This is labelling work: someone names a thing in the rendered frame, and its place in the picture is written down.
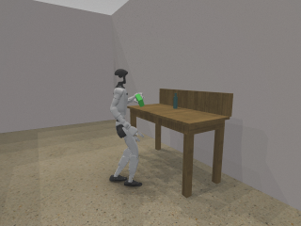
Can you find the robot right hand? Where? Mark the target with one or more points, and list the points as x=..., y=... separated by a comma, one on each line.
x=134, y=132

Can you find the sponge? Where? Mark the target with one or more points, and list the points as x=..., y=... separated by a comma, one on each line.
x=139, y=99

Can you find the robot head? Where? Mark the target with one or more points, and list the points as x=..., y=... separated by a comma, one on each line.
x=121, y=73

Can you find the robot left forearm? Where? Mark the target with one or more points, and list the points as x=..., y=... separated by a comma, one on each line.
x=130, y=99

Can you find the robot right upper arm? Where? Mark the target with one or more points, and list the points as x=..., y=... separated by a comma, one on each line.
x=117, y=95

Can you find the robot left hand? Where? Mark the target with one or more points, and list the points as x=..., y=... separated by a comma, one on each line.
x=141, y=94

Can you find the table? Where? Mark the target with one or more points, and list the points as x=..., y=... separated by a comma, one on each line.
x=197, y=112

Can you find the robot right forearm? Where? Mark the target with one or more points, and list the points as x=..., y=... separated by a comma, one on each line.
x=118, y=116

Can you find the right robot shin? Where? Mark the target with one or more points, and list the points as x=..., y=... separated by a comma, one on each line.
x=133, y=163

